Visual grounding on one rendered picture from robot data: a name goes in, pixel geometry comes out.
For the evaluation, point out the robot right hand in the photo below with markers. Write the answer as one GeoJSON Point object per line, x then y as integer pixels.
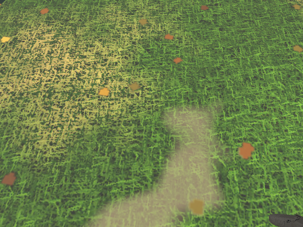
{"type": "Point", "coordinates": [282, 220]}

